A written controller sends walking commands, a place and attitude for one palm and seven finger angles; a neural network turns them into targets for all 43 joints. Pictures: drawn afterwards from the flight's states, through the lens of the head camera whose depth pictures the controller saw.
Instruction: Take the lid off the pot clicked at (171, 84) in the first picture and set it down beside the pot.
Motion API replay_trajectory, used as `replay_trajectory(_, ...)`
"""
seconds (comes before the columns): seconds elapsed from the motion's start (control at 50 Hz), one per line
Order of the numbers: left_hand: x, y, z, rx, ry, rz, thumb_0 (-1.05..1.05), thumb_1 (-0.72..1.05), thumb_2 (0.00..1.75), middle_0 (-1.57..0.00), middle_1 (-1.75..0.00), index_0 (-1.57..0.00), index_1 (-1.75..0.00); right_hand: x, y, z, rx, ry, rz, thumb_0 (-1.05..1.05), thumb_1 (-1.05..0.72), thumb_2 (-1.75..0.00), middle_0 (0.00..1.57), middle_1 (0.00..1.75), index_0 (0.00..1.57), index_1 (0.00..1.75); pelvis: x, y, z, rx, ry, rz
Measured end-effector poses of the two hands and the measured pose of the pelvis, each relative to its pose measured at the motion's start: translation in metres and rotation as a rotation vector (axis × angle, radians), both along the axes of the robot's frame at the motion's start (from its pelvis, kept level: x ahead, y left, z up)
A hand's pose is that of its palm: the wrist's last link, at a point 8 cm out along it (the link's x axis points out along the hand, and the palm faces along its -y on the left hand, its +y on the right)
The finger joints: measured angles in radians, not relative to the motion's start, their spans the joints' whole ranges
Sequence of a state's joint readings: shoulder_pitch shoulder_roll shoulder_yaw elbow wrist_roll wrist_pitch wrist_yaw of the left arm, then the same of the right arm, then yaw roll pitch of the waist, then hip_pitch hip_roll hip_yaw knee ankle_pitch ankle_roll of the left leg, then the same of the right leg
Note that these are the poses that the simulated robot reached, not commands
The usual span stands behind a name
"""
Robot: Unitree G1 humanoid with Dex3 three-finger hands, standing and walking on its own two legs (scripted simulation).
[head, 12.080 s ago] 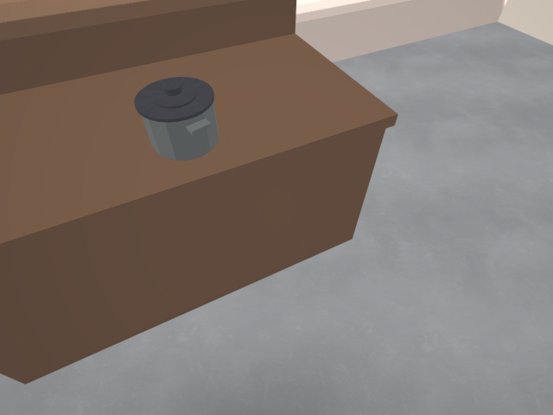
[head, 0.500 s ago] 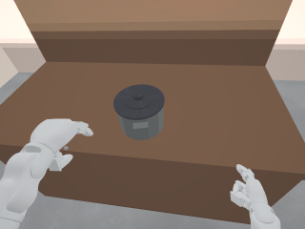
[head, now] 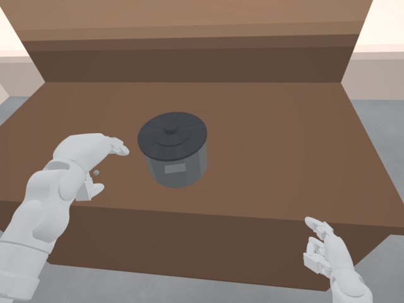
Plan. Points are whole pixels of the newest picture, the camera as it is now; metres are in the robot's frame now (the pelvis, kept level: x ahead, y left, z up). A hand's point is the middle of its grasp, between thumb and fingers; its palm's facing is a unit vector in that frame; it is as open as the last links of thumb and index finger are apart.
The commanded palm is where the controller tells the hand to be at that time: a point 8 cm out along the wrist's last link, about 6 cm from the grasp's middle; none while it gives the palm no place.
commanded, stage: move the open hand above the knob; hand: left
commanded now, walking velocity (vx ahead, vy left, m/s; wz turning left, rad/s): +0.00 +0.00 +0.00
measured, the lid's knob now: (170, 127) +0.53 +0.13 +0.05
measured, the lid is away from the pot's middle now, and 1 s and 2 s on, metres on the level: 0.00 0.00 0.00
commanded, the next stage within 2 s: none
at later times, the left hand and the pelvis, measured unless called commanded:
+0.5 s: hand (122, 151) +0.38 +0.20 +0.12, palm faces -0.22 -0.07 -0.97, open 10.2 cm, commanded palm +0.37 +0.20 +0.19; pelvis +0.01 +0.00 +0.00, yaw +0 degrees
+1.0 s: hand (146, 130) +0.44 +0.16 +0.12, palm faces -0.25 -0.06 -0.97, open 10.2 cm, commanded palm +0.44 +0.16 +0.19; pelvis +0.02 +0.00 +0.00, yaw +0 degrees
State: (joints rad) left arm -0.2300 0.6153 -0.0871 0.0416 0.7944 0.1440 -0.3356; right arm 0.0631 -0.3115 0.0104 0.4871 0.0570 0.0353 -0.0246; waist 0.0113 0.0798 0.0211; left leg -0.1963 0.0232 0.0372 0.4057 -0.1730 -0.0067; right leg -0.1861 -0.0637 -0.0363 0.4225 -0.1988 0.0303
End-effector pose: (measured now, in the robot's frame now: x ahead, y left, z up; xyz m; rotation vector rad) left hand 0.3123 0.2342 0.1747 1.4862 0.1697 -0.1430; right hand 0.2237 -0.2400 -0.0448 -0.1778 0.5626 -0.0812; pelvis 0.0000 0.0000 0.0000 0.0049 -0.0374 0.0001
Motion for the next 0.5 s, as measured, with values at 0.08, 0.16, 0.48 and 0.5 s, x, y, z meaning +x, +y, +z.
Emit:
replay_trajectory(0.08, 0.014, -0.007, -0.001, 0.003, 0.016, -0.011, 0.00, -0.31, 1.43, -0.84, -0.09, -0.83, -0.08, 0.001, -0.002, 0.000, 0.004, 0.000, -0.007, 0.02, -0.90, -0.89, 0.21, 0.30, 0.27, 0.36, 0.003, -0.001, 0.000, 0.001, 0.006, -0.001)
replay_trajectory(0.16, 0.025, -0.012, 0.001, 0.000, 0.019, -0.016, 0.00, -0.31, 1.43, -0.84, -0.09, -0.83, -0.08, 0.001, -0.004, 0.000, 0.011, 0.001, -0.011, 0.02, -0.90, -0.89, 0.21, 0.30, 0.29, 0.37, 0.006, -0.002, -0.001, 0.001, 0.012, -0.003)
replay_trajectory(0.48, 0.058, -0.033, -0.002, 0.001, 0.021, -0.044, 0.00, -0.31, 1.43, -0.84, -0.09, -0.83, -0.08, 0.004, -0.008, 0.000, 0.020, 0.008, -0.037, 0.02, -0.90, -0.89, 0.21, 0.30, 0.35, 0.40, 0.012, 0.000, -0.002, 0.003, 0.031, -0.004)
replay_trajectory(0.5, 0.061, -0.034, -0.001, 0.001, 0.020, -0.045, 0.00, -0.31, 1.43, -0.84, -0.09, -0.83, -0.08, 0.003, -0.008, 0.000, 0.022, 0.008, -0.039, 0.02, -0.90, -0.89, 0.21, 0.30, 0.35, 0.40, 0.012, 0.000, -0.002, 0.003, 0.032, -0.004)
